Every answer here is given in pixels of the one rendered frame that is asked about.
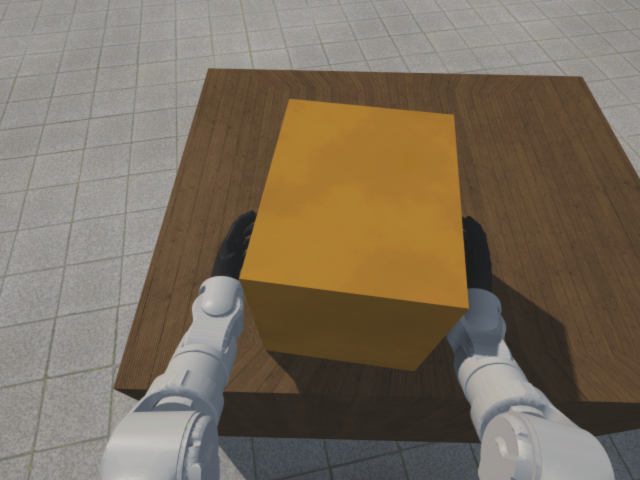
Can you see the left robot forearm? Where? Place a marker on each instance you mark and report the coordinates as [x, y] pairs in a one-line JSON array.
[[199, 369]]

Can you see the pedestal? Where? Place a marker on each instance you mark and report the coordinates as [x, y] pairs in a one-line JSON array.
[[540, 169]]

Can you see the right robot upper arm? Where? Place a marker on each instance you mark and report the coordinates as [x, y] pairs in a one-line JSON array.
[[520, 446]]

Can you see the carton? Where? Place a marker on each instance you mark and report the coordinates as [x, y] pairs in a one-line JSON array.
[[357, 250]]

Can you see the left robot hand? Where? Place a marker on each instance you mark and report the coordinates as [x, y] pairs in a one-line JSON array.
[[231, 255]]

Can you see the left robot upper arm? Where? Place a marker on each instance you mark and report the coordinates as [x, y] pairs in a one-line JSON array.
[[164, 445]]

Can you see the right robot forearm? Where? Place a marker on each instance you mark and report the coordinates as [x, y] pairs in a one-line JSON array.
[[490, 378]]

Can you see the right robot hand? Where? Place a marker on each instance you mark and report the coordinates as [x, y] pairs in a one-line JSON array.
[[477, 255]]

